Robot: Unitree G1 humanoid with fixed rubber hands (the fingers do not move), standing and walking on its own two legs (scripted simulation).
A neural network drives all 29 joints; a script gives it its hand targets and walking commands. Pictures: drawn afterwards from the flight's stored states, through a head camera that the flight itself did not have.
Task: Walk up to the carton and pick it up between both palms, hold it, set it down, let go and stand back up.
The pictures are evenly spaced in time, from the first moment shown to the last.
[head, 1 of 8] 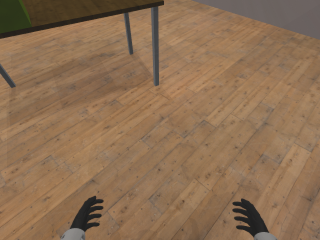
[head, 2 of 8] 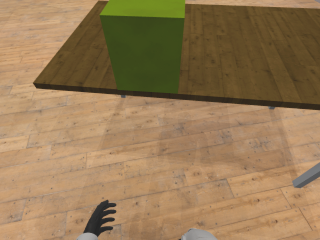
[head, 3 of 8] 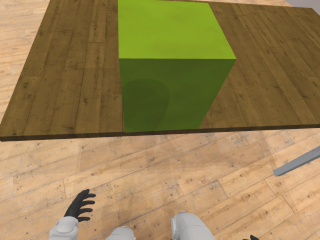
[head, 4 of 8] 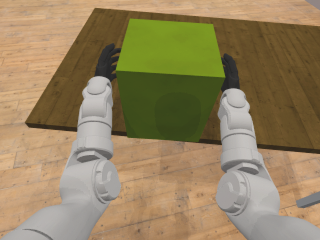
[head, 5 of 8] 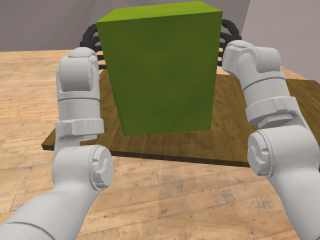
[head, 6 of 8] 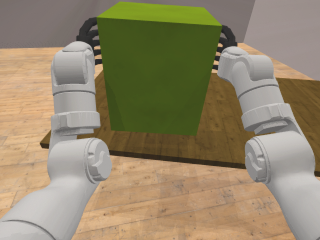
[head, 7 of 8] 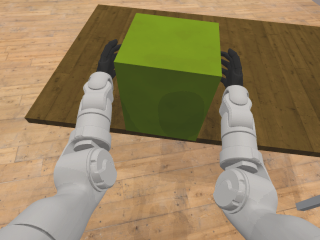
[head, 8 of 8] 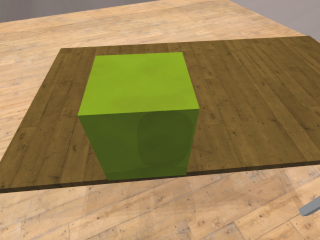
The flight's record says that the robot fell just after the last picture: no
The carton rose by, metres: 0.23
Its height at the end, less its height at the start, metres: +0.00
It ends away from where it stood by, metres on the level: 0.00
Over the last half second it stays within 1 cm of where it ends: yes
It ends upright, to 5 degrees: yes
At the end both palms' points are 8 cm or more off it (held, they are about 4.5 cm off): yes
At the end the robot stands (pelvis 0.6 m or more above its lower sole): yes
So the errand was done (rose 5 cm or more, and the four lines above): yes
